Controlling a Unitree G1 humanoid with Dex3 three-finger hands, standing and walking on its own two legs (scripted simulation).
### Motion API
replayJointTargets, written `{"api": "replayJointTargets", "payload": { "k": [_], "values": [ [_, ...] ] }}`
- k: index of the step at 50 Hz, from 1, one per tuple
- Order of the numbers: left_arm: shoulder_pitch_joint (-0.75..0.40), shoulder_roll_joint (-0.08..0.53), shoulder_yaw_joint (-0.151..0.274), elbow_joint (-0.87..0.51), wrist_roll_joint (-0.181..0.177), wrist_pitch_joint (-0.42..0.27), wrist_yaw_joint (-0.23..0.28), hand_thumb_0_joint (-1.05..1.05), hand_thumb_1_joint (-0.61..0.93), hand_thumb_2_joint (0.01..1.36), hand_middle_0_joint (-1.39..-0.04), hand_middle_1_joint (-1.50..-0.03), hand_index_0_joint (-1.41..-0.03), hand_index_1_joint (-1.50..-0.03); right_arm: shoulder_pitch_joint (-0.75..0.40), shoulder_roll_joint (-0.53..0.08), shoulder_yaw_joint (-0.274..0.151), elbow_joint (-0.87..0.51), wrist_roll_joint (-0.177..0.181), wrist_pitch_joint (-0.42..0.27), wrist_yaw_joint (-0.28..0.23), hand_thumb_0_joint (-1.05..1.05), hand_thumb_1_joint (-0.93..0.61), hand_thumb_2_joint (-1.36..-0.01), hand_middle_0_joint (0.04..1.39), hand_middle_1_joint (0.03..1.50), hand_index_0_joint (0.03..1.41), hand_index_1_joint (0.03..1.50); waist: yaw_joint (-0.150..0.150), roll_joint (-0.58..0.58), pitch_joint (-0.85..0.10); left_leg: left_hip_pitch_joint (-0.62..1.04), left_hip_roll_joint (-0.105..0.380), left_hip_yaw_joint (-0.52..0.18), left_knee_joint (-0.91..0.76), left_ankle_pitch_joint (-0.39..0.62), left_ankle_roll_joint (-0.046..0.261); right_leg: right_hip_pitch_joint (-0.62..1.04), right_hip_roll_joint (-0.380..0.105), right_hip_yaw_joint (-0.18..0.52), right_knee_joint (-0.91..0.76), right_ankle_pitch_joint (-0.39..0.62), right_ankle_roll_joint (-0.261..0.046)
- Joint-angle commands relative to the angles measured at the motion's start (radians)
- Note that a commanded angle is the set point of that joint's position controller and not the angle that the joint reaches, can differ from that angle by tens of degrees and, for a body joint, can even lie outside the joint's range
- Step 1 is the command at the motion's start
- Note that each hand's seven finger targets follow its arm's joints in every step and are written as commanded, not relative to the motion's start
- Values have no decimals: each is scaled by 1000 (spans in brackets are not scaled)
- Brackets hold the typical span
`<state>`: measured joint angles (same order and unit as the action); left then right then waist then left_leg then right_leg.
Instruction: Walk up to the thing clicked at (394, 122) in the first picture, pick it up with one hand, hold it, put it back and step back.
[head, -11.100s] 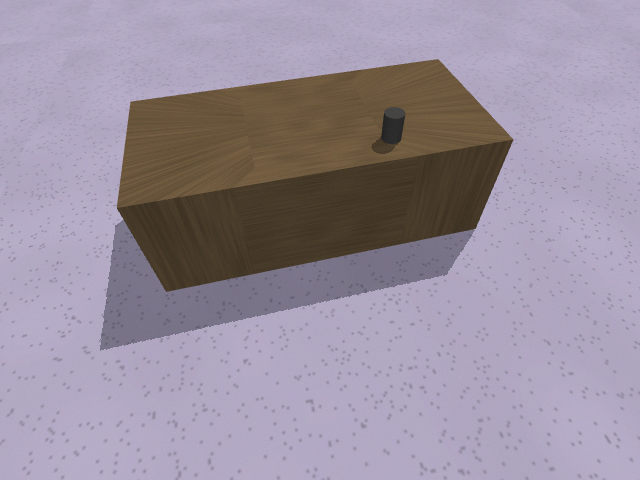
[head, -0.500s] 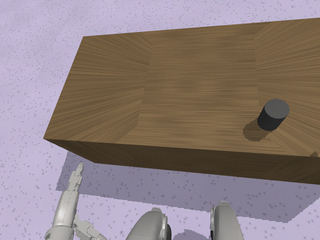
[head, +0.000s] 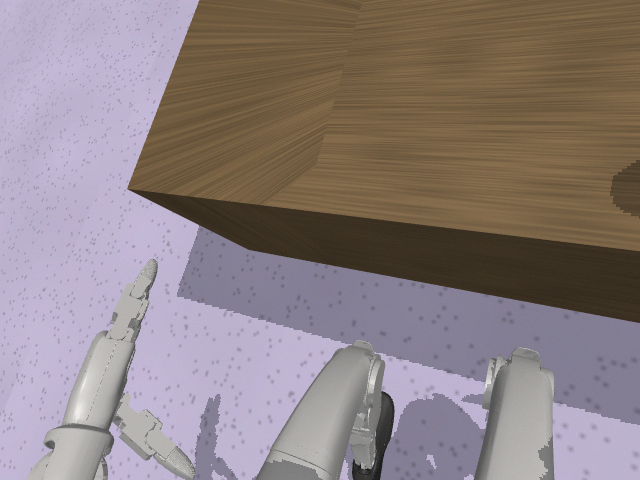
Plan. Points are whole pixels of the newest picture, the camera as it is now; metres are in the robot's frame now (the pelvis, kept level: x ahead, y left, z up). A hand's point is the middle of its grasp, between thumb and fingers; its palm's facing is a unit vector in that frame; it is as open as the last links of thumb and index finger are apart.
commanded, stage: close in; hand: right
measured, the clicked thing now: out of the picture +0.50 -0.32 -0.07
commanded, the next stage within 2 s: rest palm in 0.58 s
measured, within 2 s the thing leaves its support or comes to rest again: neither
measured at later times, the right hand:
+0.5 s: hand out of the picture +0.45 -0.35 -0.07, palm faces +0.42 +0.91 -0.01, open 17.3 cm
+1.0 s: hand out of the picture +0.47 -0.31 -0.07, palm faces +0.40 +0.92 +0.02, open 16.9 cm
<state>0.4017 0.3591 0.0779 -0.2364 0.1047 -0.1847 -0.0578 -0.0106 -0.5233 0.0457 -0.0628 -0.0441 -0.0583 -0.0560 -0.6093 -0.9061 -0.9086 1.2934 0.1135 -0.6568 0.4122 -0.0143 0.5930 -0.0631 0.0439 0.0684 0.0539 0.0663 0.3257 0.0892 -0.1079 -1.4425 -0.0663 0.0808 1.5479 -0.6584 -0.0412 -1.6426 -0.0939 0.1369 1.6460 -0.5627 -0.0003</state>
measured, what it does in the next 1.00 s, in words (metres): stands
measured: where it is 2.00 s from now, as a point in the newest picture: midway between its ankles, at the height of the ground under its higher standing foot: (432, 461)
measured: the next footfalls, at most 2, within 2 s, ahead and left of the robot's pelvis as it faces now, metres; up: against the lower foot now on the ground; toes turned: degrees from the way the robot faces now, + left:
none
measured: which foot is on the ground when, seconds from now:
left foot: down 0.00-1.00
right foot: down 0.00-1.00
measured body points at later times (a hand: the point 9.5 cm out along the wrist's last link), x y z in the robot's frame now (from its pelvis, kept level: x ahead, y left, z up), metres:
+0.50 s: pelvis -0.01 +0.01 -0.03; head +0.18 -0.10 +0.36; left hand +0.18 +0.24 +0.12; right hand +0.42 -0.40 -0.07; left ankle +0.04 +0.15 -0.53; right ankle +0.07 -0.12 -0.53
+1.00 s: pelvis +0.00 +0.01 -0.01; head +0.18 -0.10 +0.38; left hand +0.19 +0.25 +0.12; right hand +0.44 -0.36 -0.07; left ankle +0.04 +0.15 -0.53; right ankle +0.07 -0.12 -0.53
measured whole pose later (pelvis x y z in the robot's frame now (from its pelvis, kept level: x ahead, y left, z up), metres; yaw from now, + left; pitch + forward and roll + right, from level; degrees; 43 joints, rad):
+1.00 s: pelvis +0.00 +0.01 -0.01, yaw -1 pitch +30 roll +9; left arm 0.53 0.35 0.17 -0.49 0.05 -0.04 -0.10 -0.01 -0.55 0.06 -0.08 -0.06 -0.06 -0.08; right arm -0.62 -0.66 -0.72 1.02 0.02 -0.53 0.12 -0.01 0.44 -0.07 0.09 0.07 0.09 0.07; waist 0.33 0.06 -0.14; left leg -1.48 -0.06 0.07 1.62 -0.68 -0.04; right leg -1.66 -0.09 0.13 1.69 -0.57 0.01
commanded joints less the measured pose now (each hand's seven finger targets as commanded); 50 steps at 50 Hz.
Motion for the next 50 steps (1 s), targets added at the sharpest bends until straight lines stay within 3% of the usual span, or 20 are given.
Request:
{"api": "replayJointTargets", "payload": {
  "k": [1, 3, 4, 6, 8, 11, 12, 15, 16, 20, 23, 29, 34, 36, 37, 39, 44, 46, 48, 50],
  "values": [
    [103, 251, 232, -230, -30, -36, 17, 0, -547, 41, -54, -51, -53, -52, -261, -378, -32, -258, -10, -66, -49, 0, 587, -60, 43, 62, 53, 62, -26, -543, -581, -22, -18, 31, -76, 201, 86, 712, -8, 28, -174, 262, 22],
    [140, 228, 227, -244, -41, -27, 4, 0, -538, 34, -50, -50, -54, -46, -220, -200, 77, -148, -7, -26, -49, 0, 592, -72, 33, 67, 46, 67, 33, -478, -423, -83, -18, 38, -82, 129, 84, 605, -5, 28, -173, 110, 15],
    [148, 212, 223, -247, -49, -22, -1, 0, -536, 31, -48, -49, -54, -44, -229, -165, 101, -168, -5, -9, -54, 0, 571, -77, 32, 67, 42, 67, 28, -458, -399, -85, -18, 31, -90, 103, 84, 545, 0, 16, -169, 40, 10],
    [149, 228, 249, -293, -62, -17, 0, 0, -528, 24, -47, -50, -57, -39, -288, -213, 107, -281, -21, 15, -69, 0, 574, -84, 20, 69, 34, 69, 12, -523, -449, -98, -7, 22, -73, 76, 86, 568, 4, 6, -174, -30, 17],
    [161, 257, 286, -345, -69, -3, -3, 0, -534, 29, -50, -53, -58, -46, -286, -162, 162, -289, -43, 52, -82, 0, 545, -93, 19, 69, 33, 69, 26, -530, -433, -126, -3, 24, -66, 41, 85, 579, 2, 22, -198, -107, 23],
    [188, 189, 241, -367, -78, 5, -13, 0, -525, 20, -48, -54, -60, -42, -327, -72, 227, -363, -49, 80, -105, 0, 489, -86, 29, 63, 38, 63, 21, -514, -435, -118, -2, 30, -63, 57, 81, 562, 6, 11, -182, -98, 20],
    [197, 194, 248, -350, -83, 10, -11, 0, -531, 26, -49, -53, -57, -45, -325, -116, 198, -381, -47, 85, -119, 0, 491, -80, 33, 60, 41, 61, 3, -519, -435, -125, -3, 27, -63, 46, 80, 554, 7, 2, -175, -109, 19],
    [222, 211, 263, -429, -90, 23, -14, 0, -527, 25, -48, -54, -57, -46, -274, -159, 158, -400, -39, 103, -150, 0, 476, -67, 41, 54, 47, 55, 6, -466, -488, -48, -5, 24, -84, 110, 75, 550, 8, -24, -148, -15, 9],
    [214, 181, 234, -467, -92, 23, -19, 0, -526, 24, -48, -54, -56, -45, -250, -116, 186, -377, -33, 108, -155, 0, 484, -57, 45, 52, 50, 52, 2, -427, -483, -18, -7, 15, -95, 131, 74, 521, 12, -35, -133, 13, 3],
    [229, 183, 255, -463, -97, 45, -20, 0, -532, 29, -50, -54, -55, -48, -206, -169, 115, -424, -24, 104, -184, 0, 486, -51, 48, 50, 52, 50, -30, -418, -513, 49, -12, 5, -91, 193, 71, 497, 14, -42, -121, 93, -4],
    [234, 171, 250, -411, -95, 57, -22, 0, -535, 31, -52, -57, -56, -53, -172, -74, 138, -400, -18, 104, -181, 0, 457, -52, 49, 48, 51, 49, -26, -428, -474, -1, -14, 17, -67, 179, 75, 503, 10, -38, -131, 98, 2],
    [217, 159, 229, -448, -91, 59, -14, 0, -535, 30, -51, -56, -54, -52, -207, -32, 168, -460, -36, 89, -180, 0, 492, -61, 32, 54, 38, 54, -26, -440, -516, -27, -10, 34, -42, 206, 75, 587, -1, -6, -142, 154, 8],
    [263, 180, 265, -437, -82, 79, -11, 0, -530, 26, -51, -57, -57, -52, -229, -34, 162, -494, -42, 98, -206, 0, 474, -74, 23, 58, 30, 58, -15, -466, -556, 21, -10, 27, -70, 266, 71, 630, 6, -23, -145, 232, 6],
    [257, 164, 260, -416, -83, 85, -13, 0, -583, 75, -60, -58, -38, -81, -240, -26, 178, -499, -54, 102, -220, 0, 414, -94, 27, 56, 31, 56, -30, -503, -542, -15, -8, 28, -65, 228, 75, 651, 3, -20, -162, 212, 11],
    [259, 161, 261, -415, -85, 88, -13, 0, -576, 70, -58, -57, -39, -77, -255, 6, 200, -500, -58, 103, -221, 0, 407, -97, 25, 57, 29, 57, -16, -492, -531, -32, -8, 30, -69, 206, 75, 659, 2, -16, -169, 184, 14],
    [232, 166, 269, -393, -83, 93, -14, 0, -576, 70, -59, -58, -41, -77, -244, -19, 182, -514, -66, 101, -241, 0, 396, -100, 25, 57, 29, 58, -37, -488, -510, -41, -9, 26, -75, 176, 74, 634, 1, -17, -180, 145, 14],
    [204, 169, 270, -401, -74, 98, -11, 0, -577, 71, -59, -58, -39, -79, -276, -2, 189, -503, -78, 81, -279, 0, 421, -95, 33, 63, 38, 63, -29, -446, -502, -6, -11, 24, -95, 173, 73, 617, 1, -11, -197, 115, 11],
    [199, 168, 266, -415, -69, 98, -8, 0, -555, 53, -58, -63, -52, -70, -282, -20, 184, -490, -86, 67, -291, 0, 458, 0, 165, 58, 164, 59, -35, -456, -520, 4, -12, 24, -96, 188, 74, 641, 0, -7, -201, 147, 11],
    [200, 157, 241, -412, -63, 102, -6, 0, -555, 54, -56, -62, -50, -69, -300, -34, 178, -448, -93, 54, -300, 0, 500, -27, 268, 133, 272, 134, -17, -432, -508, 13, -17, 25, -100, 204, 74, 618, 5, -13, -189, 165, 8],
    [188, 149, 231, -423, -59, 103, -4, 0, -548, 51, -53, -58, -49, -62, -306, -75, 151, -457, -93, 37, -309, 0, 528, -21, 326, 159, 328, 160, -29, -429, -518, 49, -19, 15, -108, 239, 71, 603, 6, -25, -172, 200, -1]
  ]
}}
